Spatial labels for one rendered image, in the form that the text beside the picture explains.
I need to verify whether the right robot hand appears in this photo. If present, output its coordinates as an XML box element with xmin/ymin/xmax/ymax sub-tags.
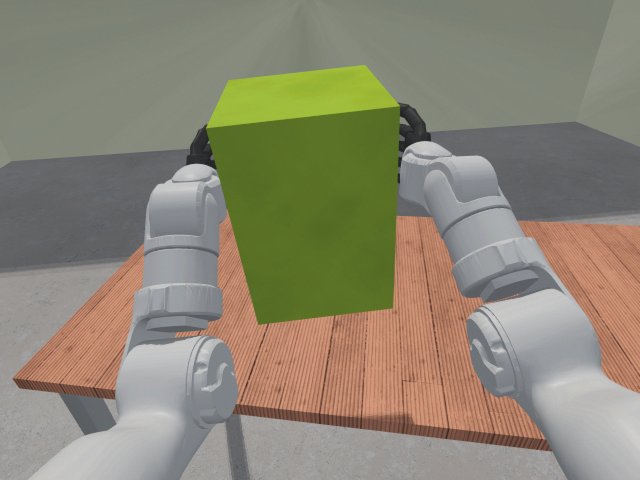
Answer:
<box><xmin>397</xmin><ymin>102</ymin><xmax>431</xmax><ymax>183</ymax></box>

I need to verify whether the table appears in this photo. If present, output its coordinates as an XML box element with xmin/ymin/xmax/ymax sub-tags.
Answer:
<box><xmin>12</xmin><ymin>209</ymin><xmax>640</xmax><ymax>452</ymax></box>

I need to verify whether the robot left upper arm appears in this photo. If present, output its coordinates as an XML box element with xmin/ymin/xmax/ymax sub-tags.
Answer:
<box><xmin>28</xmin><ymin>335</ymin><xmax>238</xmax><ymax>480</ymax></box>

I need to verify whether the left robot forearm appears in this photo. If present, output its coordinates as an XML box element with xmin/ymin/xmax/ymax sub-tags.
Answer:
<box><xmin>115</xmin><ymin>164</ymin><xmax>227</xmax><ymax>415</ymax></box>

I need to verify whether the robot right upper arm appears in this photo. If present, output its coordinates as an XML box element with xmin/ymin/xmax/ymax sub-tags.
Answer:
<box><xmin>466</xmin><ymin>287</ymin><xmax>640</xmax><ymax>480</ymax></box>

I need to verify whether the left robot hand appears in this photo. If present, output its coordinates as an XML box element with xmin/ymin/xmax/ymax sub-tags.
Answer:
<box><xmin>186</xmin><ymin>124</ymin><xmax>217</xmax><ymax>169</ymax></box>

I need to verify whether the carton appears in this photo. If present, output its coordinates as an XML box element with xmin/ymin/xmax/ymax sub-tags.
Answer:
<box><xmin>206</xmin><ymin>65</ymin><xmax>400</xmax><ymax>325</ymax></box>

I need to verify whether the right robot forearm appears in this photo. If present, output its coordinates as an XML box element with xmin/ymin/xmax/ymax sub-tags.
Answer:
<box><xmin>399</xmin><ymin>141</ymin><xmax>602</xmax><ymax>364</ymax></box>

